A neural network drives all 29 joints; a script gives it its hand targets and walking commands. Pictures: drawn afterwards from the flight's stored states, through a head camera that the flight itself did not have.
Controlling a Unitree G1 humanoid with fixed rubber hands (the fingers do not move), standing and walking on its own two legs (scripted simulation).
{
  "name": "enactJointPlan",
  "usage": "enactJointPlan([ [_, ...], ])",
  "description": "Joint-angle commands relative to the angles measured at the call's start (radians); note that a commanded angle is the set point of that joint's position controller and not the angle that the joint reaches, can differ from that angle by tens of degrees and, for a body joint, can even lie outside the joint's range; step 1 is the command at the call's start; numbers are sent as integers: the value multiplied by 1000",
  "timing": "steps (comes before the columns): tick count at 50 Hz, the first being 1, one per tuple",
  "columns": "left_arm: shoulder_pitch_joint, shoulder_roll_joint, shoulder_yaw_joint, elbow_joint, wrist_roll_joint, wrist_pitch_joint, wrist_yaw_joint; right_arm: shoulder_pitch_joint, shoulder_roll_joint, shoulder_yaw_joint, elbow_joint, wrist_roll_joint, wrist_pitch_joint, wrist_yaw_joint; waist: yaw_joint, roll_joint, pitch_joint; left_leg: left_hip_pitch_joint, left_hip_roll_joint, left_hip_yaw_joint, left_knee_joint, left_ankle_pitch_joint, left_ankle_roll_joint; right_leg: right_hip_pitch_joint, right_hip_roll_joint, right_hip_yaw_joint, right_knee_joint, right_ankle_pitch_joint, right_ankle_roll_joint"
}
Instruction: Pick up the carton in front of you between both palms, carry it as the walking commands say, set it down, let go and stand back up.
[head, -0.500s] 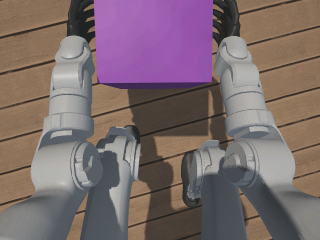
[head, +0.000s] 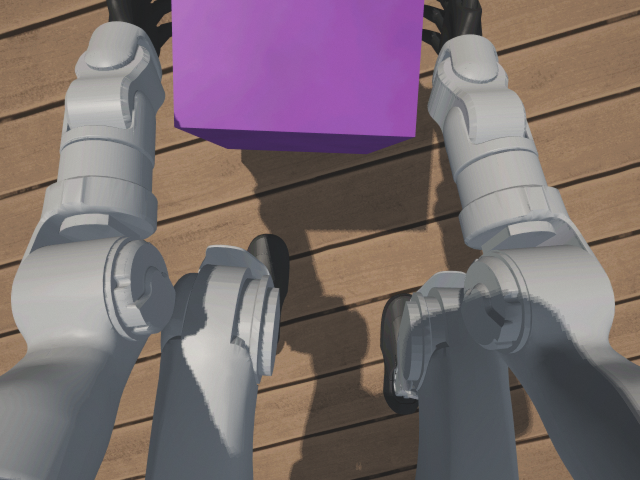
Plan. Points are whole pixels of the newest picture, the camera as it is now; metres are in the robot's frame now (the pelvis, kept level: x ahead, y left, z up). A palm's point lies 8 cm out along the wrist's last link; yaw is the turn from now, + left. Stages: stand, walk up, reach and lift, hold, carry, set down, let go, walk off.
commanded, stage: set down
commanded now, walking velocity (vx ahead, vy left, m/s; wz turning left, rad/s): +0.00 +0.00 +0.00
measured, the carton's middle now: (299, 55) +0.52 +0.12 -0.23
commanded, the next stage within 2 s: none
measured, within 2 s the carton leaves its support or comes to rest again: rests again in 0.50 s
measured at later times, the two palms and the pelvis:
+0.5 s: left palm (136, 41) +0.50 +0.28 -0.17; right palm (442, 49) +0.54 -0.03 -0.18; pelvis -0.01 +0.00 -0.01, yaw +0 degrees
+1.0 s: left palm (135, 71) +0.47 +0.29 -0.20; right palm (481, 63) +0.54 -0.08 -0.20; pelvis -0.02 +0.01 -0.01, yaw +1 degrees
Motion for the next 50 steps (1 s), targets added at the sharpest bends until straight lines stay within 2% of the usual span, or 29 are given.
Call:
enactJointPlan([
  [1, -416, -871, -288, -38, -77, -14, -255, -594, 856, 355, -106, 71, -42, 254, 59, -98, -1041, 746, -91, 129, -49, 310, 16, 306, 60, -59, -245, 273, -15],
  [13, -448, -796, -243, 37, -90, -44, -265, -615, 765, 328, -75, 45, -65, 240, 42, -133, -940, 681, -87, 106, -32, 280, 29, 290, 45, -51, -232, 261, -17],
  [23, -442, -700, -220, 109, -67, -55, -256, -516, 665, 234, 14, -29, -55, 256, -7, -89, -755, 636, -87, 78, -42, 197, 33, 199, 35, -49, -226, 180, -30],
  [31, -459, -610, -209, 133, -70, -72, -234, -442, 587, 163, 92, -86, -51, 259, -50, -78, -659, 628, -88, 53, -45, 140, 31, 169, 24, -46, -215, 137, -38],
  [33, -449, -589, -199, 148, -66, -75, -229, -441, 570, 155, 96, -95, -51, 258, -49, -81, -643, 629, -87, 52, -46, 128, 33, 170, 20, -46, -212, 127, -36],
  [36, -447, -546, -177, 166, -60, -86, -218, -440, 528, 144, 97, -104, -56, 251, -46, -85, -640, 638, -82, 56, -40, 117, 29, 192, 12, -44, -210, 123, -29],
  [38, -428, -462, -146, 185, -55, -101, -197, -428, 439, 132, 97, -108, -67, 231, -41, -78, -651, 659, -75, 63, -34, 118, 22, 217, 3, -44, -208, 127, -20],
  [40, -363, -222, -78, 223, -52, -130, -137, -389, 209, 106, 90, -104, -81, 175, -33, -61, -675, 692, -60, 66, -33, 126, 9, 256, -16, -42, -208, 137, -6],
  [42, -267, 155, 3, 244, -67, -180, -32, -321, -147, 72, 75, -67, -101, 86, -24, -47, -709, 738, -41, 65, -40, 140, 2, 299, -36, -41, -210, 146, 12],
  [43, -284, 234, 1, 235, -91, -204, 8, -344, -211, 83, 65, -30, -110, 57, -12, -38, -746, 755, -35, 64, -41, 159, 2, 313, -40, -36, -209, 154, 16],
  [45, -316, 288, -31, 254, -146, -234, 46, -402, -246, 133, 52, 45, -119, 39, 4, -45, -807, 782, -24, 62, -34, 212, 10, 333, -48, -28, -198, 189, 21],
  [50, -362, 367, -89, 227, -235, -278, 54, -458, -210, 264, 3, 200, -126, 56, 83, -92, -914, 815, 4, 58, -19, 305, 30, 360, -66, -10, -178, 239, 37],
])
